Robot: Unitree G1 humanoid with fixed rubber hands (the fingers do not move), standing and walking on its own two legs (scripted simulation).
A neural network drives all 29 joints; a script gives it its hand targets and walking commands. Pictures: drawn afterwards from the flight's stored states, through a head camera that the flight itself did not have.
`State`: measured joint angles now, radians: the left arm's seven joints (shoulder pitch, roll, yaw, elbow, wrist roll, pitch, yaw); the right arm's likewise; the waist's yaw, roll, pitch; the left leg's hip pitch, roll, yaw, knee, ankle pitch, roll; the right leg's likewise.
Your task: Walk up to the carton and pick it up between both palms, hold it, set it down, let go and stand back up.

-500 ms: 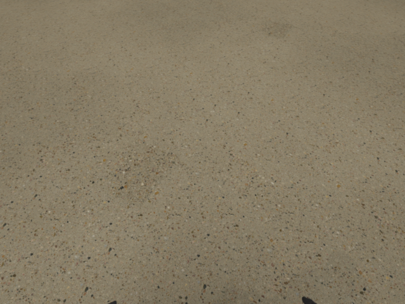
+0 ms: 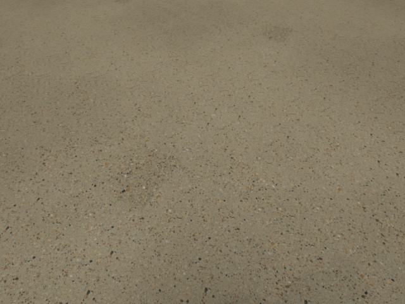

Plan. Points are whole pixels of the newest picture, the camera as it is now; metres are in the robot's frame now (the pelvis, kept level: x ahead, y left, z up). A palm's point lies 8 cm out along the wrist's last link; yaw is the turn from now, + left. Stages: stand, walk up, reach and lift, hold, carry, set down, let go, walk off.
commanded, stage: stand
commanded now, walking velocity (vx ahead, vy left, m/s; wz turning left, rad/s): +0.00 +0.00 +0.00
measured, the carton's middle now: out of the picture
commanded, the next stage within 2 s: walk up in 0.84 s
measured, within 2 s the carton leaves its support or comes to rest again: neither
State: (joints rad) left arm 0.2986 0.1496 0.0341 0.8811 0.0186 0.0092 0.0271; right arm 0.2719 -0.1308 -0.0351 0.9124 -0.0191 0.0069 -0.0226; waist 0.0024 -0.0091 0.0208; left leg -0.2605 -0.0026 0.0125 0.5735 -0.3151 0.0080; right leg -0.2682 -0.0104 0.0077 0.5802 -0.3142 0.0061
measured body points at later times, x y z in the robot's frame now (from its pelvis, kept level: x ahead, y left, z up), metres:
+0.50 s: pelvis +0.00 -0.01 +0.01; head +0.01 +0.00 +0.46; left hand -0.01 +0.20 -0.15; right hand -0.01 -0.21 -0.15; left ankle -0.01 +0.12 -0.73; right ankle +0.00 -0.12 -0.73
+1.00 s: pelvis -0.01 -0.01 +0.01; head -0.01 +0.00 +0.46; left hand -0.04 +0.19 -0.16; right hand -0.04 -0.21 -0.15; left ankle -0.01 +0.12 -0.73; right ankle +0.00 -0.12 -0.73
